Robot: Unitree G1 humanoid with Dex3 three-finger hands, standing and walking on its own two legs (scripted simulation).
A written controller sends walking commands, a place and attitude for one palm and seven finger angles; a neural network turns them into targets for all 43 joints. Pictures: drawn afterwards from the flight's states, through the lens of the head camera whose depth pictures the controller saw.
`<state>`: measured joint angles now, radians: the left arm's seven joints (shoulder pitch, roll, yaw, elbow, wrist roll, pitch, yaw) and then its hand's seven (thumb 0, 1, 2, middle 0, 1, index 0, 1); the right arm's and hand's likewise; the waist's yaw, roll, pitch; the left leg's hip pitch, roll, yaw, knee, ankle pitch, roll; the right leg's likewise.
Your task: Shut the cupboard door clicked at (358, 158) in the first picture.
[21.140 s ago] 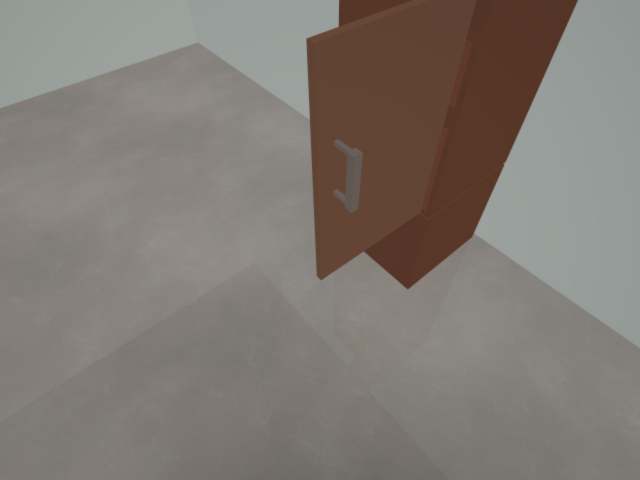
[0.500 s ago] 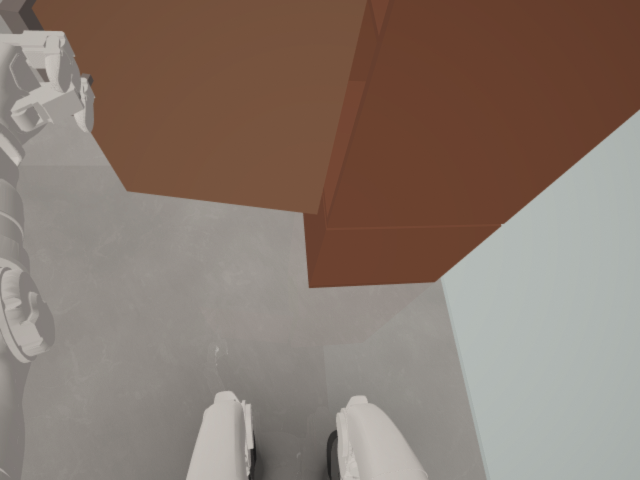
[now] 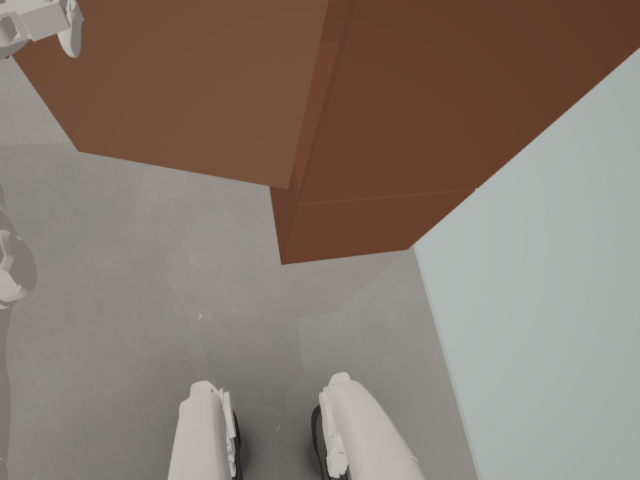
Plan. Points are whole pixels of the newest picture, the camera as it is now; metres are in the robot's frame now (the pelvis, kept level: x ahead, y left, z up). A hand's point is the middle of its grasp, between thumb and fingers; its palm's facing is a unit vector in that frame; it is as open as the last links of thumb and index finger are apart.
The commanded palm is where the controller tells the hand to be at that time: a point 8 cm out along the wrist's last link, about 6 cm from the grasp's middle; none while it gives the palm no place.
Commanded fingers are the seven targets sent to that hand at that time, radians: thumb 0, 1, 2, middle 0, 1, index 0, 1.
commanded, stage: push the door shut along its arc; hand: left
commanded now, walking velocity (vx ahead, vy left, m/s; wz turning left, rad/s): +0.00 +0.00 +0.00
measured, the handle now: out of the picture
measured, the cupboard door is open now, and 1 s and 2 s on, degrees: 73 65 65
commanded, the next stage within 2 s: pull the fist back off the door in 0.38 s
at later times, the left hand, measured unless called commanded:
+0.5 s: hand out of the picture +0.60 +0.17 +0.13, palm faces -0.31 -0.95 -0.04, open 2.9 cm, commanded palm +0.65 +0.17 +0.12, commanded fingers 0.00 0.90 0.90 -1.30 -1.50 -1.30 -1.50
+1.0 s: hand out of the picture +0.61 +0.15 +0.13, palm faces +0.06 -1.00 -0.02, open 3.0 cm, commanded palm +0.56 +0.18 +0.12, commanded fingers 0.00 0.90 0.90 -1.30 -1.50 -1.30 -1.50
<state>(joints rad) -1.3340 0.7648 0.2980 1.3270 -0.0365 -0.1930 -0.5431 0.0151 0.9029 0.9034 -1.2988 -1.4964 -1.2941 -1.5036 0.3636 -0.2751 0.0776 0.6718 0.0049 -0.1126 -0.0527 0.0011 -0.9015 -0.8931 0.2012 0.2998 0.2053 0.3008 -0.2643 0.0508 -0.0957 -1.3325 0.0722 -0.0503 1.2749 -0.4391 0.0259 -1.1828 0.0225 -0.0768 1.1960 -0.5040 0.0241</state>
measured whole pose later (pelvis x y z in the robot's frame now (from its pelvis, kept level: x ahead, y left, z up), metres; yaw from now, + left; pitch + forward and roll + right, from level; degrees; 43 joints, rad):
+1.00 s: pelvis +0.02 -0.02 +0.02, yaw -1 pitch +28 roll -5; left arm -1.15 0.62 0.46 1.22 0.01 -0.23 -0.14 0.01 0.89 0.91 -1.30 -1.50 -1.29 -1.50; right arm 0.51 -0.24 0.04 0.64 -0.05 -0.01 0.05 0.00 -0.90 -0.89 0.20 0.30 0.20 0.30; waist -0.26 0.09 -0.10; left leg -1.21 0.09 -0.02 1.16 -0.44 0.00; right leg -1.09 0.04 -0.04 1.10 -0.49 0.01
